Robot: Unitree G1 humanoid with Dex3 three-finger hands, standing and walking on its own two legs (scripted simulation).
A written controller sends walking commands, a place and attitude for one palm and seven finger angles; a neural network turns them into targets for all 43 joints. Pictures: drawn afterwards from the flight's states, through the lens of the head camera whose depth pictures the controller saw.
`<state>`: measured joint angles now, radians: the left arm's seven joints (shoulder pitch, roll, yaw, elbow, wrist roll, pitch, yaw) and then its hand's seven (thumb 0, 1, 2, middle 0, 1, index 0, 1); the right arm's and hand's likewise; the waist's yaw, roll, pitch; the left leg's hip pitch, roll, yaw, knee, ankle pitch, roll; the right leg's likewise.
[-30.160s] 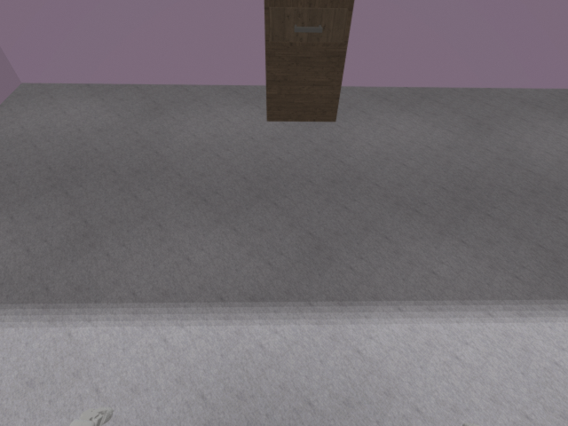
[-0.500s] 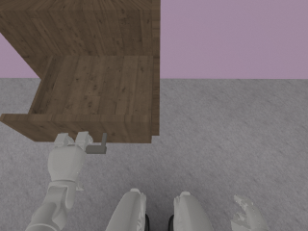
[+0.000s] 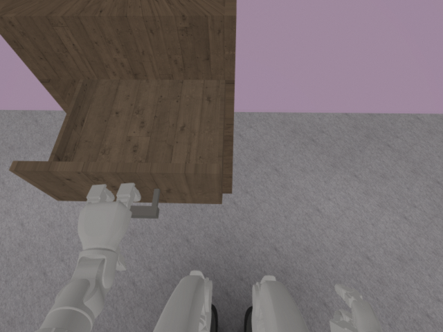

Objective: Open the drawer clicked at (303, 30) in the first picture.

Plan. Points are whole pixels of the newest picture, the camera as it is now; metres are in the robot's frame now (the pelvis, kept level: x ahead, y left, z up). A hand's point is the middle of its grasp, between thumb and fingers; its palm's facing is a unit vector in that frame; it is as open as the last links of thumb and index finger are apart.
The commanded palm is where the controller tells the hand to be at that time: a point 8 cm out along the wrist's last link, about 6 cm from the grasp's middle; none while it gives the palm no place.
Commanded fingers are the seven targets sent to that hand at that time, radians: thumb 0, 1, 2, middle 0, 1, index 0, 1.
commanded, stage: lift the hand off the handle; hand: left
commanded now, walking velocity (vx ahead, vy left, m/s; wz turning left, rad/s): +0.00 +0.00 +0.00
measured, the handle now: (124, 202) +0.35 +0.23 -0.06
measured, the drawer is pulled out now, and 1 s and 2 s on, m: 0.23 0.23 0.23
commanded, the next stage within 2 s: none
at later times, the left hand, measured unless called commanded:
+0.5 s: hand (107, 221) +0.31 +0.24 -0.04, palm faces -0.03 -0.07 -1.00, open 13.5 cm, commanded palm +0.30 +0.23 +0.02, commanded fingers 0.00 -0.50 0.30 -0.30 -1.20 -0.30 -1.20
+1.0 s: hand (101, 215) +0.30 +0.23 +0.01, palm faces -0.01 -0.08 -1.00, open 13.7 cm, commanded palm +0.29 +0.23 +0.06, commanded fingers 0.00 -0.50 0.30 -0.30 -1.20 -0.30 -1.20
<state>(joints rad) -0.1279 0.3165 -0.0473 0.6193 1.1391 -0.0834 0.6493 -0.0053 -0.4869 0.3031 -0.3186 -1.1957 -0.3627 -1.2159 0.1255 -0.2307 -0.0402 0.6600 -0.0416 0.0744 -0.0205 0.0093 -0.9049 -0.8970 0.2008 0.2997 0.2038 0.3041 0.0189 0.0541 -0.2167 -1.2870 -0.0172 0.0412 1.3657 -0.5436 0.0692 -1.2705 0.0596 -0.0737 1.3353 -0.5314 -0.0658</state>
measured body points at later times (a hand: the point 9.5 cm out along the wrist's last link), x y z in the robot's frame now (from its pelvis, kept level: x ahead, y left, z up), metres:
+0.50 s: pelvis +0.02 +0.01 +0.03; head +0.12 +0.01 +0.47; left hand +0.30 +0.24 +0.02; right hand +0.18 -0.24 -0.09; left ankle +0.05 +0.08 -0.60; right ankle +0.05 -0.09 -0.60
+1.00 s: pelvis +0.03 +0.02 +0.06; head +0.10 +0.01 +0.50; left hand +0.30 +0.24 +0.06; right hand +0.19 -0.23 -0.06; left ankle +0.04 +0.08 -0.60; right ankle +0.05 -0.09 -0.60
